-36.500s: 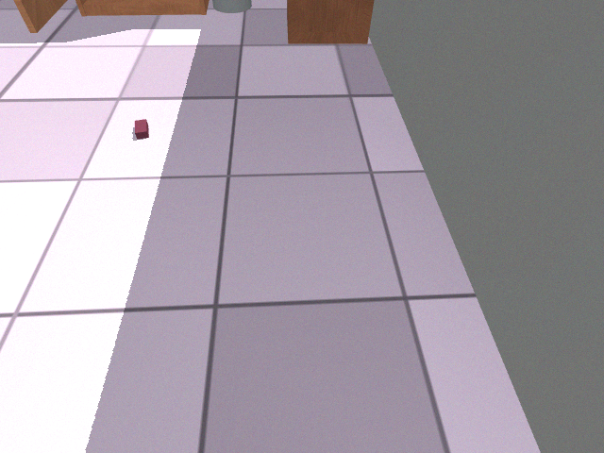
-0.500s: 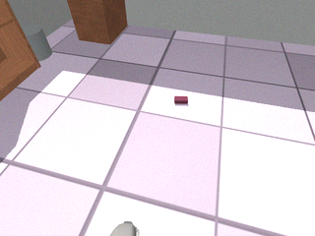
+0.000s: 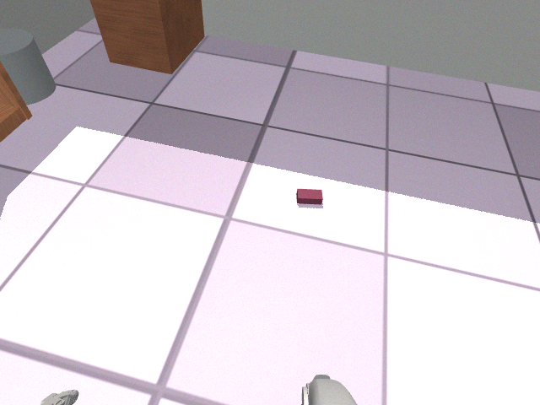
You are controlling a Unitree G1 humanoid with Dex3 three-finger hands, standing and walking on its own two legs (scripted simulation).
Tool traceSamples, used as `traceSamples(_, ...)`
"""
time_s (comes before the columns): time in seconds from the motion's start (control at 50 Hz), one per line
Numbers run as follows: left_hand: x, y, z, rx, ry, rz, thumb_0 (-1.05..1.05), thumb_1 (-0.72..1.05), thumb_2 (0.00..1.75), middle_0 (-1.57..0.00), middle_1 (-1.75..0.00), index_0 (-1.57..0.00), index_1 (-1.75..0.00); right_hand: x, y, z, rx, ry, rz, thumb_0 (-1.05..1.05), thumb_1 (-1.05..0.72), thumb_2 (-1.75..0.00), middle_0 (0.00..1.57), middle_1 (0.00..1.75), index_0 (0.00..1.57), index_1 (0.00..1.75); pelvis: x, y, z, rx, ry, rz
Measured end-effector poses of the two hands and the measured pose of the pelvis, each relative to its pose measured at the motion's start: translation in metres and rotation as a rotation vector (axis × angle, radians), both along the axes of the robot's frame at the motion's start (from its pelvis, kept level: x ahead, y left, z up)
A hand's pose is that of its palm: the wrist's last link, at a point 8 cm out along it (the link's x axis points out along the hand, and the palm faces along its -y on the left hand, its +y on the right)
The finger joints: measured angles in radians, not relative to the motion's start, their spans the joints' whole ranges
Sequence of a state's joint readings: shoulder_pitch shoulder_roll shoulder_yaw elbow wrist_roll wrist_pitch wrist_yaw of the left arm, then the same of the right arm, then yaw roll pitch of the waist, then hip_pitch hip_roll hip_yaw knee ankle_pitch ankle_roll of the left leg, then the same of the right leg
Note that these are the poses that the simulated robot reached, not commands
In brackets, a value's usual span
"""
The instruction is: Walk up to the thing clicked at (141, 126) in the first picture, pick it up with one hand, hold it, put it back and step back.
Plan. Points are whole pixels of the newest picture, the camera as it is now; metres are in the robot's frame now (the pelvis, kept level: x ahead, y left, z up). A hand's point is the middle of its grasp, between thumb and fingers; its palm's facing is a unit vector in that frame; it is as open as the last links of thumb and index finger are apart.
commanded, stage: walk up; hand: right
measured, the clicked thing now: (309, 196) +1.12 -0.25 -0.75
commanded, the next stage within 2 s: none
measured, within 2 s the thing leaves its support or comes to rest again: neither
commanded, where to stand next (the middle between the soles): +0.73 -0.02 m, yaw -1 degrees
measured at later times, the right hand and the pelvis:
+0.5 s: hand (409, 305) +0.32 -0.28 -0.14, palm faces -0.10 +0.92 -0.37, open 7.4 cm; pelvis +0.24 -0.01 -0.01, yaw +1 degrees
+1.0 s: hand (389, 260) +0.42 -0.26 -0.14, palm faces +0.03 +0.92 -0.40, open 7.4 cm; pelvis +0.41 +0.02 -0.01, yaw -2 degrees
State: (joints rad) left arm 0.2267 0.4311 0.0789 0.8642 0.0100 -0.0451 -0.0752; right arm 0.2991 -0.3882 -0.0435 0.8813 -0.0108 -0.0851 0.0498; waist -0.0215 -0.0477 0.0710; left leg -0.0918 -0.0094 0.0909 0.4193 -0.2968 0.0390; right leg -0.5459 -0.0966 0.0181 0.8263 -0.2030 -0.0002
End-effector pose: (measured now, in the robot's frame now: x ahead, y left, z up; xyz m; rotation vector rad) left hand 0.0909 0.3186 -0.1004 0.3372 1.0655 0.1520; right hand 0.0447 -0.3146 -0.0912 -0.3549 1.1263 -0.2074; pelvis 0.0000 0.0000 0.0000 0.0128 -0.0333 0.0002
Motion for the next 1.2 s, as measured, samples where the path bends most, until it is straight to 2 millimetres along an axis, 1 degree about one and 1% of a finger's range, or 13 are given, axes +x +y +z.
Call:
traceSamples(0.1,0.070,-0.013,0.002,0.031,0.010,-0.046,0.01,0.90,0.90,-0.20,-0.30,-0.20,-0.30,0.032,-0.019,-0.023,0.016,0.044,-0.030,0.00,-0.90,-0.90,0.20,0.30,0.21,0.30,0.056,-0.011,-0.012,0.023,0.011,-0.015)
traceSamples(0.16,0.109,-0.024,-0.001,0.056,-0.007,-0.057,0.01,0.90,0.90,-0.20,-0.30,-0.21,-0.30,0.060,-0.033,-0.042,0.018,0.080,-0.043,0.00,-0.90,-0.90,0.20,0.30,0.21,0.30,0.093,-0.021,-0.022,-0.009,0.015,-0.017)
traceSamples(0.2,0.128,-0.031,0.001,0.061,-0.033,-0.055,0.01,0.90,0.90,-0.20,-0.30,-0.21,-0.30,0.082,-0.034,-0.045,0.025,0.100,-0.045,0.01,-0.91,-0.90,0.20,0.30,0.21,0.30,0.111,-0.027,-0.023,-0.010,0.012,-0.011)
traceSamples(0.3,0.147,-0.040,0.013,0.040,-0.042,0.018,0.01,0.90,0.90,-0.20,-0.30,-0.21,-0.30,0.148,-0.029,-0.034,0.042,0.082,0.016,0.01,-0.91,-0.90,0.20,0.30,0.20,0.30,0.154,-0.028,-0.008,-0.011,-0.003,-0.001)
traceSamples(0.4,0.156,-0.032,0.010,0.028,0.024,0.045,0.01,0.90,0.90,-0.20,-0.30,-0.21,-0.30,0.213,-0.023,-0.019,0.040,0.019,0.048,0.00,-0.91,-0.90,0.20,0.30,0.20,0.30,0.194,-0.022,-0.002,-0.028,-0.010,0.005)
traceSamples(0.5,0.175,-0.009,-0.006,0.006,0.060,0.074,0.01,0.90,0.90,-0.20,-0.30,-0.21,-0.30,0.273,-0.009,-0.008,0.007,0.002,0.088,0.00,-0.91,-0.90,0.20,0.30,0.20,0.30,0.237,-0.006,-0.007,-0.047,-0.011,0.019)
traceSamples(0.6,0.215,0.022,-0.038,-0.011,0.090,0.089,0.01,0.90,0.90,-0.20,-0.30,-0.21,-0.30,0.324,0.011,-0.005,-0.051,-0.050,0.075,0.00,-0.91,-0.90,0.20,0.30,0.20,0.30,0.283,0.020,-0.024,-0.021,-0.016,0.015)
traceSamples(0.66,0.248,0.027,-0.040,-0.023,0.107,0.057,0.01,0.90,0.90,-0.20,-0.30,-0.21,-0.30,0.337,0.023,0.003,-0.056,-0.086,0.046,0.00,-0.91,-0.90,0.20,0.30,0.21,0.30,0.303,0.029,-0.020,-0.036,-0.022,0.006)
traceSamples(0.78,0.318,0.029,-0.023,-0.045,0.046,0.009,0.01,0.90,0.90,-0.20,-0.30,-0.21,-0.30,0.339,0.033,0.017,-0.056,-0.040,-0.001,0.00,-0.90,-0.90,0.20,0.30,0.21,0.30,0.338,0.035,-0.002,-0.035,-0.022,0.006)
traceSamples(0.88,0.360,0.028,-0.012,-0.034,0.046,-0.020,0.01,0.90,0.90,-0.20,-0.30,-0.21,-0.30,0.345,0.029,0.013,-0.047,0.017,-0.028,0.00,-0.90,-0.90,0.20,0.30,0.21,0.30,0.369,0.035,0.001,-0.015,-0.013,-0.011)
traceSamples(0.98,0.405,0.018,-0.006,0.000,0.070,-0.059,0.01,0.90,0.90,-0.20,-0.30,-0.21,-0.30,0.360,0.014,-0.001,-0.027,0.040,-0.066,0.00,-0.90,-0.90,0.20,0.30,0.21,0.30,0.404,0.025,-0.003,0.006,-0.007,-0.036)
traceSamples(1.1,0.472,-0.008,-0.001,0.047,-0.001,-0.090,0.01,0.90,0.90,-0.20,-0.30,-0.21,-0.30,0.394,-0.011,-0.033,0.002,0.095,-0.088,0.00,-0.90,-0.90,0.20,0.30,0.21,0.30,0.452,0.000,-0.018,-0.014,-0.008,-0.046)
traceSamples(1.2,0.497,-0.023,0.012,0.038,-0.060,-0.049,0.01,0.90,0.90,-0.20,-0.30,-0.21,-0.30,0.443,-0.013,-0.032,0.028,0.096,-0.047,0.01,-0.91,-0.90,0.20,0.30,0.20,0.30,0.482,-0.010,-0.010,0.001,-0.017,-0.044)
